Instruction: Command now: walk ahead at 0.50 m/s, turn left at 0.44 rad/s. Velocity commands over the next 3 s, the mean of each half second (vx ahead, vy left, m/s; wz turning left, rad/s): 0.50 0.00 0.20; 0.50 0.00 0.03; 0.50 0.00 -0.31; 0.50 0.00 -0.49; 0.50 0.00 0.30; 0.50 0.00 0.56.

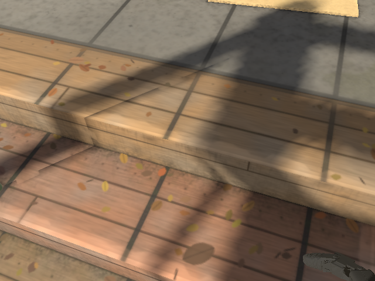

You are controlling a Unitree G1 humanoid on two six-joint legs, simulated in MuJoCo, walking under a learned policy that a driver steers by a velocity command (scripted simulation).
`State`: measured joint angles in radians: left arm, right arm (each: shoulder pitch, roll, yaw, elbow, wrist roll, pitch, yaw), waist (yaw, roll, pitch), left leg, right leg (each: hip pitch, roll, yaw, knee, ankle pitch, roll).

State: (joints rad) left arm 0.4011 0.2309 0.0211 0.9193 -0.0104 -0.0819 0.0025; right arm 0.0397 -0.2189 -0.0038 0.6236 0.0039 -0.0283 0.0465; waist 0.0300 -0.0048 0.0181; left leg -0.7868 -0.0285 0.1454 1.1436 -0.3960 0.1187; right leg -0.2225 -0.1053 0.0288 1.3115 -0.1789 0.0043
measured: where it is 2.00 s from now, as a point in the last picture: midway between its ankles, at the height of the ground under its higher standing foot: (211, 54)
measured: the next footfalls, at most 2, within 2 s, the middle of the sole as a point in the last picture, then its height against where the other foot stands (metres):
right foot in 0.46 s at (246, 243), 0.15 m higher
left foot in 1.12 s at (165, 110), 0.15 m higher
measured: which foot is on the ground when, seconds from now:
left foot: down 0.00-0.48, up 0.50-1.00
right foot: up 0.00-0.44, down 0.46-1.00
